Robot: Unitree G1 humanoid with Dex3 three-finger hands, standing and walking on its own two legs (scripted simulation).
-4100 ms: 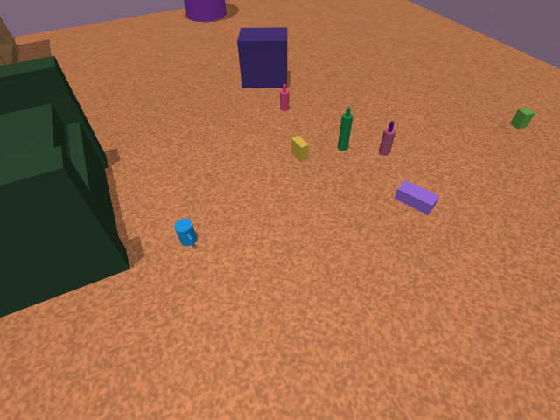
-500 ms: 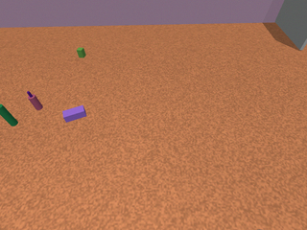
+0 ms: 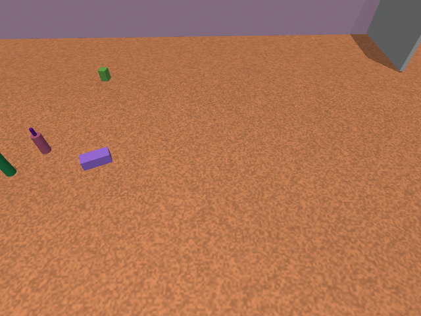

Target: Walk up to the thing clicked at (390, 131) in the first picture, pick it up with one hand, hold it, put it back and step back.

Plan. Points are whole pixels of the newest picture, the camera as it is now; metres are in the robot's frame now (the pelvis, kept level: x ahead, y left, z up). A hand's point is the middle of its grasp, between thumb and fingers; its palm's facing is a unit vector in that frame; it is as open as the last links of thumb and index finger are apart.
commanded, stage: stand
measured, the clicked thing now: (38, 140) +1.29 +1.14 -0.68
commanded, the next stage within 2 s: none
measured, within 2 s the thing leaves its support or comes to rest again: neither
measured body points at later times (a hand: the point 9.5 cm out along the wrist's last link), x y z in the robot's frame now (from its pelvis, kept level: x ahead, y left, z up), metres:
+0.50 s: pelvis +0.00 +0.01 +0.00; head +0.01 +0.00 +0.45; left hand +0.06 +0.31 -0.13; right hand +0.07 -0.30 -0.14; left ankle -0.02 +0.14 -0.75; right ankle +0.03 -0.13 -0.75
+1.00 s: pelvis +0.01 +0.01 +0.00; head +0.02 +0.00 +0.45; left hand +0.08 +0.31 -0.13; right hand +0.08 -0.29 -0.13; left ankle -0.02 +0.14 -0.75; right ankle +0.03 -0.13 -0.75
